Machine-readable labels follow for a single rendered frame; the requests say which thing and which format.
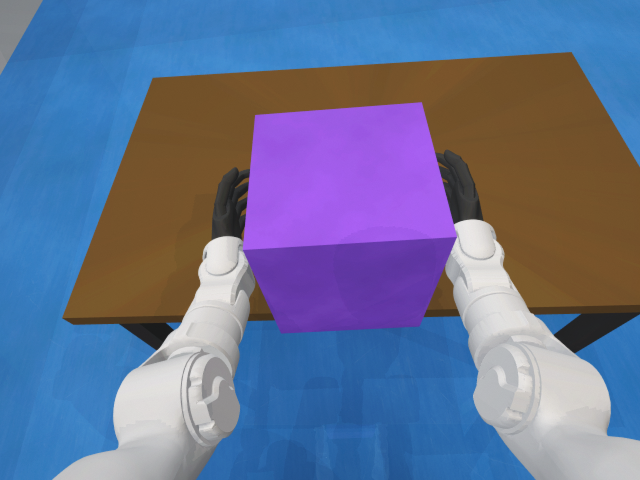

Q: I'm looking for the robot right hand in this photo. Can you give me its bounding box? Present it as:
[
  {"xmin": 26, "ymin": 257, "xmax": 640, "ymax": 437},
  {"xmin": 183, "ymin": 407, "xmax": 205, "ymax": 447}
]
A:
[{"xmin": 435, "ymin": 150, "xmax": 483, "ymax": 224}]

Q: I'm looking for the left robot forearm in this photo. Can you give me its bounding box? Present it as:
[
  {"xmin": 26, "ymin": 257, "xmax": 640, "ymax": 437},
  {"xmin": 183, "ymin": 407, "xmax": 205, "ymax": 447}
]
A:
[{"xmin": 113, "ymin": 236, "xmax": 255, "ymax": 440}]

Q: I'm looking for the table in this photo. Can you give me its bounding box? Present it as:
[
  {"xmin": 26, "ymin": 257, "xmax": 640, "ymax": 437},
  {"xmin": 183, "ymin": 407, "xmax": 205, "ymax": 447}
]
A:
[{"xmin": 62, "ymin": 52, "xmax": 640, "ymax": 353}]

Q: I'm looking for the robot left upper arm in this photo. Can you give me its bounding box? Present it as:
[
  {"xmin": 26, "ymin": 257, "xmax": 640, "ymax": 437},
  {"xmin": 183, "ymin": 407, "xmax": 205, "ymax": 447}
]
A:
[{"xmin": 52, "ymin": 352, "xmax": 240, "ymax": 480}]

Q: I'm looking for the right robot forearm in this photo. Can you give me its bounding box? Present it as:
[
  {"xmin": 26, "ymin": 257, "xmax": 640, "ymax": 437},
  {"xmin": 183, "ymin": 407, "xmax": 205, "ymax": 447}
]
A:
[{"xmin": 445, "ymin": 219, "xmax": 611, "ymax": 426}]

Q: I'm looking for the carton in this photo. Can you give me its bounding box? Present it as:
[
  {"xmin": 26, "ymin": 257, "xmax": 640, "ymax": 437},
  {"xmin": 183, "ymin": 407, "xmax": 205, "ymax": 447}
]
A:
[{"xmin": 243, "ymin": 102, "xmax": 457, "ymax": 334}]

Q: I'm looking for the robot left hand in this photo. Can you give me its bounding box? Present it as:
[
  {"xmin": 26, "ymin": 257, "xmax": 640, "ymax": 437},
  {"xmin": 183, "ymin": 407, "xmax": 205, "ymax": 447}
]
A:
[{"xmin": 212, "ymin": 167, "xmax": 250, "ymax": 240}]

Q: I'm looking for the robot right upper arm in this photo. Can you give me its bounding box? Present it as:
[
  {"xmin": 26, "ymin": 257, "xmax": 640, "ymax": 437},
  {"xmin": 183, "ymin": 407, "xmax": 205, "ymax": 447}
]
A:
[{"xmin": 473, "ymin": 342, "xmax": 640, "ymax": 480}]

